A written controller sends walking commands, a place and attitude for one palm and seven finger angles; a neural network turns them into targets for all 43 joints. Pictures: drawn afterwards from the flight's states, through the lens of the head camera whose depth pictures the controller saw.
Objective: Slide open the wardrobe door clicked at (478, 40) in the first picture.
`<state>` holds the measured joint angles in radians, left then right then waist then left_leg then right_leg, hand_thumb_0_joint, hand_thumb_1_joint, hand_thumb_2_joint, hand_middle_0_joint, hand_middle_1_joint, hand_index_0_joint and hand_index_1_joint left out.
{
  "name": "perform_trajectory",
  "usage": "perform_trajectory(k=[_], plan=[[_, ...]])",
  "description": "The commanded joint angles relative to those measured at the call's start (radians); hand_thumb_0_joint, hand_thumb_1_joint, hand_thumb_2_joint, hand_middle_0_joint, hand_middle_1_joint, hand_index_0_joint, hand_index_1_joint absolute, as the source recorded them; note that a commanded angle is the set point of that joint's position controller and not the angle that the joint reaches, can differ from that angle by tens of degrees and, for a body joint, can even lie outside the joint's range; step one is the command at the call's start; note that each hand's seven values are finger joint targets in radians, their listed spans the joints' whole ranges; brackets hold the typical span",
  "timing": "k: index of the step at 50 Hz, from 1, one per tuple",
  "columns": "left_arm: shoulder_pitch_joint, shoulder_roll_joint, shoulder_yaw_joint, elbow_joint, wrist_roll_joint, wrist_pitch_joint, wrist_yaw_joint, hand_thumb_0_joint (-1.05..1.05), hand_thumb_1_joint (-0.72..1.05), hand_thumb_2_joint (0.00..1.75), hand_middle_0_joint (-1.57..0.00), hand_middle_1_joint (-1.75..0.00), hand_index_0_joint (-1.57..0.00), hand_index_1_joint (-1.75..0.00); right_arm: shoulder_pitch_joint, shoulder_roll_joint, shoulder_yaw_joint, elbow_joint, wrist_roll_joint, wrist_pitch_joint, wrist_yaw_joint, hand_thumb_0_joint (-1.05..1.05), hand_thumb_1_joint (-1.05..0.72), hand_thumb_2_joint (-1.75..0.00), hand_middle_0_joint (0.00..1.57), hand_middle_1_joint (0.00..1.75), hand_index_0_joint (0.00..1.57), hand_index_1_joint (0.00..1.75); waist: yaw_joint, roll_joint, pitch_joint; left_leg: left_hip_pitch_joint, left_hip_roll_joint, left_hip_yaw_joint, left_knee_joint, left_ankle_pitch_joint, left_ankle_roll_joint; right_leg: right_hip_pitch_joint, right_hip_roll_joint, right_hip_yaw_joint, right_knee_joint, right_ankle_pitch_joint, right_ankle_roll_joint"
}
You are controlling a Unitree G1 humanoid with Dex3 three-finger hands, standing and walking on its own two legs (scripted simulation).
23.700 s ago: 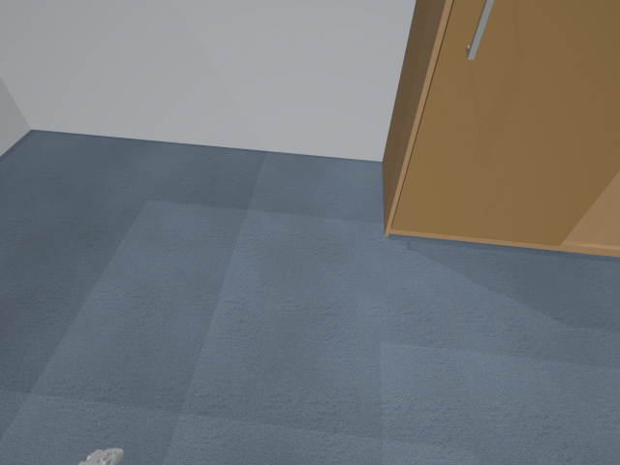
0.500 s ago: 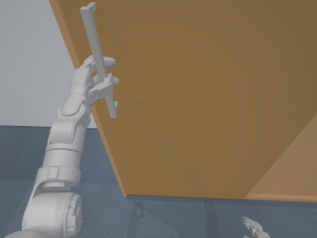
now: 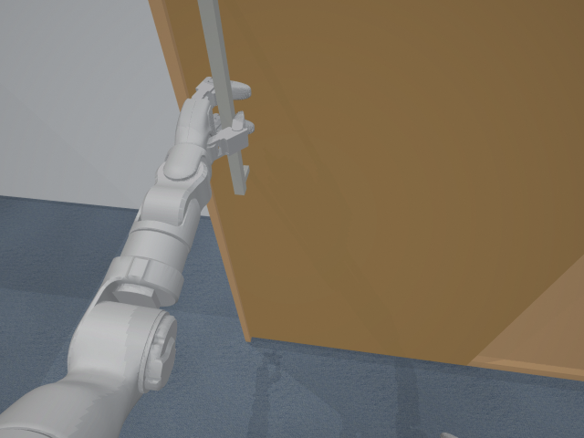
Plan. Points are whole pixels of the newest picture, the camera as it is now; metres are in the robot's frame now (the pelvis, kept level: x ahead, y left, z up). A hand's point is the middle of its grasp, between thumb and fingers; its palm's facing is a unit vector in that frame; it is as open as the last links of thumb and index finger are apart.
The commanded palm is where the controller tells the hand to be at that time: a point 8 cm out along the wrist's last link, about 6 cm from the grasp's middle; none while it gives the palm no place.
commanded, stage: tug the door sideways, standing still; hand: left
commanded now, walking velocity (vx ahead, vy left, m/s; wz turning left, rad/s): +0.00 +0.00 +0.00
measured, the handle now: (230, 105) +0.51 +0.12 +0.20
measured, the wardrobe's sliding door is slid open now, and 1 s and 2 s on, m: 0.00 0.01 0.21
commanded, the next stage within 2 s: step sideways, sliding the door along in 0.30 s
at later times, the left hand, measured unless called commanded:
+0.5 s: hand (244, 137) +0.45 +0.10 +0.19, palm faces +0.01 -0.99 -0.13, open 5.8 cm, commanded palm +0.44 +0.12 +0.20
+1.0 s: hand (262, 136) +0.47 +0.07 +0.18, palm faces +0.26 -0.96 -0.05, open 6.2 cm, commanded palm +0.43 +0.05 +0.20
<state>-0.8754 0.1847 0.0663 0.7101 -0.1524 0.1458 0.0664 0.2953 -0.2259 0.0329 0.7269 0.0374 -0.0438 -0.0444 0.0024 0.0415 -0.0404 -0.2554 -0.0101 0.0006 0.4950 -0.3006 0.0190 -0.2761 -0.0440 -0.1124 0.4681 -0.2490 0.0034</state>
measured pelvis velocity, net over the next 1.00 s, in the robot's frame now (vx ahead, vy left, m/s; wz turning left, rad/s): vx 0.02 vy -0.12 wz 0.09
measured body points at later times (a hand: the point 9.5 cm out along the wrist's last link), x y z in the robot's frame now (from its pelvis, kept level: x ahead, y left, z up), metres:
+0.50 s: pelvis -0.01 -0.01 +0.00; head +0.02 -0.02 +0.45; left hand +0.45 +0.15 +0.20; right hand +0.11 -0.25 -0.12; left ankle -0.03 +0.10 -0.74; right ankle -0.01 -0.12 -0.74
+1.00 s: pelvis +0.02 -0.12 -0.02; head +0.12 -0.11 +0.42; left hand +0.45 +0.12 +0.19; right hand +0.21 -0.35 -0.14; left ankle +0.01 +0.02 -0.74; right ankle +0.03 -0.20 -0.72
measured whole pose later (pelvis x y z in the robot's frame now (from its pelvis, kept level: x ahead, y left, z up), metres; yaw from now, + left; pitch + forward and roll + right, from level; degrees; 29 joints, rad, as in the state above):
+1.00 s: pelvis +0.02 -0.12 -0.02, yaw +5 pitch +0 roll -1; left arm -0.81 0.24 0.08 0.36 -0.13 -0.04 0.17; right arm 0.13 -0.27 -0.03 0.66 0.05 -0.05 -0.07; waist 0.06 0.04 0.23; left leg -0.31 0.08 0.07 0.64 -0.24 0.00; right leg -0.38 0.00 -0.12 0.82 -0.38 -0.03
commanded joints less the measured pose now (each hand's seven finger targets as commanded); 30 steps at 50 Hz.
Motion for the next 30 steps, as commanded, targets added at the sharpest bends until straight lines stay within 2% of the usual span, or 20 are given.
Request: perform_trajectory(k=[1, 2, 7, 12, 19, 20, 21, 22, 23, 24, 26, 27, 28, 29, 30], plan=[[-0.622, -0.182, -0.181, -0.265, -0.012, -0.093, -0.104, 0.0, 0.9, 0.9, -0.45, -1.4, -0.45, -1.4, -0.031, -0.128, -0.047, -0.11, -0.003, -0.068, -0.005, 0.0, -0.9, -0.9, 0.2, 0.3, 0.2, 0.3, -0.114, 0.004, -0.366, 0.29, 0.036, -0.072, -0.008, 0.528, -0.026, -0.016, 0.061, 0.026, 0.002, 0.328, -0.037], [-0.618, -0.189, -0.184, -0.243, -0.015, -0.093, -0.106, 0.0, 0.9, 0.9, -0.45, -1.4, -0.45, -1.4, -0.031, -0.127, -0.046, -0.104, -0.002, -0.072, -0.004, 0.0, -0.9, -0.9, 0.2, 0.3, 0.2, 0.3, -0.113, -0.01, -0.354, 0.279, 0.036, -0.072, -0.007, 0.52, -0.026, -0.02, 0.062, 0.026, 0.004, 0.325, -0.037], [-0.658, -0.182, -0.179, -0.243, -0.019, -0.119, -0.108, 0.0, 0.9, 0.9, -0.45, -1.4, -0.45, -1.4, -0.017, -0.129, -0.049, -0.087, -0.003, -0.093, -0.001, 0.0, -0.9, -0.9, 0.2, 0.3, 0.2, 0.3, -0.115, -0.003, -0.375, 0.286, 0.033, -0.072, 0.003, 0.548, -0.028, -0.022, 0.062, 0.027, 0.011, 0.344, -0.037], [-0.644, -0.182, -0.175, -0.195, -0.023, -0.134, -0.112, 0.0, 0.9, 0.9, -0.45, -1.4, -0.45, -1.4, -0.014, -0.131, -0.047, -0.081, -0.002, -0.106, 0.001, 0.0, -0.9, -0.9, 0.2, 0.3, 0.2, 0.3, -0.116, -0.021, -0.349, 0.259, 0.03, -0.07, -0.001, 0.505, -0.025, -0.029, 0.062, 0.027, 0.012, 0.328, -0.036], [-0.677, -0.182, -0.174, -0.206, -0.029, -0.155, -0.119, 0.0, 0.9, 0.9, -0.45, -1.4, -0.45, -1.4, -0.014, -0.129, -0.045, -0.08, -0.002, -0.121, 0.004, 0.0, -0.9, -0.9, 0.2, 0.3, 0.2, 0.3, -0.118, 0.002, -0.367, 0.261, 0.024, -0.06, 0.01, 0.502, -0.02, -0.027, 0.061, 0.031, 0.02, 0.351, -0.036], [-0.692, -0.14, -0.148, -0.205, -0.029, -0.158, -0.115, 0.0, 0.9, 0.9, -0.45, -1.4, -0.45, -1.4, -0.011, -0.134, -0.047, -0.077, -0.004, -0.118, 0.0, 0.0, -0.9, -0.9, 0.2, 0.3, 0.2, 0.3, -0.116, -0.021, -0.369, 0.252, 0.021, -0.061, 0.009, 0.498, -0.018, -0.006, 0.058, 0.032, 0.016, 0.355, -0.036], [-0.63, 0.395, 0.156, -0.194, 0.077, -0.24, -0.038, 0.0, 0.9, 0.9, -0.45, -1.4, -0.45, -1.4, -0.04, -0.193, -0.065, -0.092, -0.003, -0.097, -0.028, 0.0, -0.9, -0.9, 0.2, 0.3, 0.2, 0.3, -0.029, -0.002, -0.292, 0.106, 0.091, -0.069, 0.024, 0.471, 0.02, 0.059, 0.001, 0.061, 0.005, 0.247, -0.016], [-0.568, 0.217, 0.027, -0.144, 0.08, -0.265, -0.032, 0.0, 0.9, 0.9, -0.45, -1.4, -0.45, -1.4, -0.046, -0.158, -0.057, -0.092, -0.006, -0.078, -0.031, 0.0, -0.9, -0.9, 0.2, 0.3, 0.2, 0.3, -0.048, -0.05, -0.282, 0.086, 0.091, -0.06, 0.009, 0.41, 0.018, 0.092, -0.011, 0.059, 0.012, 0.252, -0.011], [-0.557, 0.159, -0.002, -0.163, 0.069, -0.281, -0.027, 0.0, 0.9, 0.9, -0.45, -1.4, -0.45, -1.4, -0.055, -0.148, -0.061, -0.102, -0.005, -0.075, -0.036, 0.0, -0.9, -0.9, 0.2, 0.3, 0.2, 0.3, -0.046, -0.03, -0.285, 0.105, 0.108, -0.055, 0.011, 0.414, 0.02, 0.092, -0.014, 0.056, 0.03, 0.258, -0.011], [-0.559, 0.091, -0.051, -0.198, 0.063, -0.291, -0.036, 0.0, 0.9, 0.9, -0.45, -1.4, -0.45, -1.4, -0.069, -0.139, -0.057, -0.12, -0.004, -0.078, -0.038, 0.0, -0.9, -0.9, 0.2, 0.3, 0.2, 0.3, -0.055, -0.004, -0.286, 0.13, 0.136, -0.081, 0.008, 0.423, 0.022, 0.068, -0.004, 0.049, 0.066, 0.241, -0.01], [-0.569, 0.08, -0.067, -0.241, 0.05, -0.304, -0.038, 0.0, 0.9, 0.9, -0.45, -1.4, -0.45, -1.4, -0.079, -0.139, -0.066, -0.135, -0.004, -0.07, -0.05, 0.0, -0.9, -0.9, 0.2, 0.3, 0.2, 0.3, -0.07, 0.052, -0.3, 0.214, 0.224, -0.161, 0.0, 0.487, 0.064, -0.021, 0.029, 0.045, 0.194, 0.165, 0.001], [-0.577, 0.094, -0.062, -0.255, 0.043, -0.306, -0.036, 0.0, 0.9, 0.9, -0.45, -1.4, -0.45, -1.4, -0.077, -0.142, -0.071, -0.134, -0.008, -0.064, -0.052, 0.0, -0.9, -0.9, 0.2, 0.3, 0.2, 0.3, -0.074, 0.09, -0.303, 0.27, 0.288, -0.233, -0.015, 0.545, 0.107, -0.095, 0.044, 0.061, 0.28, 0.028, 0.002], [-0.602, 0.083, -0.073, -0.278, 0.037, -0.307, -0.035, 0.0, 0.9, 0.9, -0.45, -1.4, -0.45, -1.4, -0.076, -0.138, -0.072, -0.136, -0.011, -0.061, -0.049, 0.0, -0.9, -0.9, 0.2, 0.3, 0.2, 0.3, -0.08, 0.121, -0.287, 0.349, 0.351, -0.311, -0.033, 0.612, 0.153, -0.199, 0.055, 0.08, 0.352, -0.137, -0.001], [-0.617, 0.072, -0.083, -0.299, 0.036, -0.307, -0.034, 0.0, 0.9, 0.9, -0.45, -1.4, -0.45, -1.4, -0.077, -0.133, -0.073, -0.14, -0.014, -0.059, -0.044, 0.0, -0.9, -0.9, 0.2, 0.3, 0.2, 0.3, -0.082, 0.125, -0.269, 0.4, 0.393, -0.363, -0.054, 0.613, 0.186, -0.283, 0.052, 0.105, 0.423, -0.238, -0.008], [-0.636, 0.087, -0.079, -0.333, 0.037, -0.306, -0.031, 0.0, 0.9, 0.9, -0.45, -1.4, -0.45, -1.4, -0.089, -0.134, -0.078, -0.147, -0.011, -0.052, -0.043, 0.0, -0.9, -0.9, 0.2, 0.3, 0.2, 0.3, -0.077, 0.139, -0.272, 0.452, 0.413, -0.403, -0.055, 0.606, 0.205, -0.352, 0.041, 0.123, 0.484, -0.29, -0.016]])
